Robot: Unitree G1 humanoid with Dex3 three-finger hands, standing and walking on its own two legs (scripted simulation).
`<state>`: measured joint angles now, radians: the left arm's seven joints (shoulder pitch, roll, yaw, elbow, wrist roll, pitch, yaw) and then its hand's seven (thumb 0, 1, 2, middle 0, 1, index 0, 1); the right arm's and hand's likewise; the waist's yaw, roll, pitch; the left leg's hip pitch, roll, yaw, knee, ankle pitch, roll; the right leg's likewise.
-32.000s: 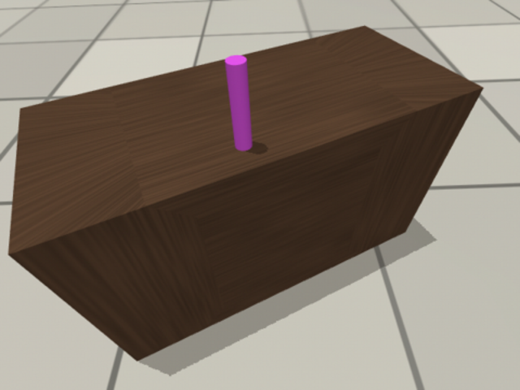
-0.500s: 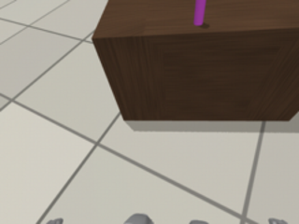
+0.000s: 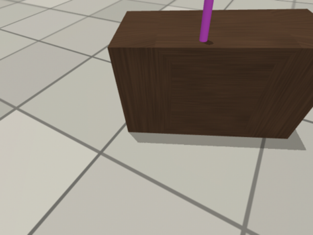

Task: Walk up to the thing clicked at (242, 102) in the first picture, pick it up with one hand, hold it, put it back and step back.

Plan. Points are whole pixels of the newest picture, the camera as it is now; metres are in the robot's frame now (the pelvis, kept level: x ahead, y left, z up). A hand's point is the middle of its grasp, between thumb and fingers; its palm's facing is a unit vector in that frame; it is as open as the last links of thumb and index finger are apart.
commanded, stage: step back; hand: right
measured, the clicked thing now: (206, 19) +1.08 -0.18 +0.09
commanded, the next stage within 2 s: stand in 0.78 s
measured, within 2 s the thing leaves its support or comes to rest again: neither
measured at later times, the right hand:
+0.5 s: hand out of the picture +0.10 -0.24 -0.16, palm faces -0.01 +0.93 -0.36, open 7.4 cm
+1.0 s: hand out of the picture +0.17 -0.22 -0.14, palm faces -0.02 +0.93 -0.36, open 7.4 cm
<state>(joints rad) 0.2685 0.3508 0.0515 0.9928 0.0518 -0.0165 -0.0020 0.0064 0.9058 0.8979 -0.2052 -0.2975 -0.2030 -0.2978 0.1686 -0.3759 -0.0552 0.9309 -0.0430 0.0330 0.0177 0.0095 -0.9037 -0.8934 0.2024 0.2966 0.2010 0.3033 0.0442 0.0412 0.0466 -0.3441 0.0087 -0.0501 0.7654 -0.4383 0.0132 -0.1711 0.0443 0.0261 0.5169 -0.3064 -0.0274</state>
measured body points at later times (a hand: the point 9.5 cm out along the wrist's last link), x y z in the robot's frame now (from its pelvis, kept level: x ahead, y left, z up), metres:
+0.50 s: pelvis +0.04 +0.02 -0.01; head +0.07 +0.02 +0.44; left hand +0.14 +0.35 -0.12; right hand +0.10 -0.29 -0.14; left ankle +0.03 +0.15 -0.73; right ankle +0.09 -0.10 -0.73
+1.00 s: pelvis +0.07 +0.03 +0.01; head +0.08 +0.04 +0.46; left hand +0.18 +0.32 -0.12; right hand +0.17 -0.27 -0.11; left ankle +0.04 +0.16 -0.73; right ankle +0.09 -0.10 -0.73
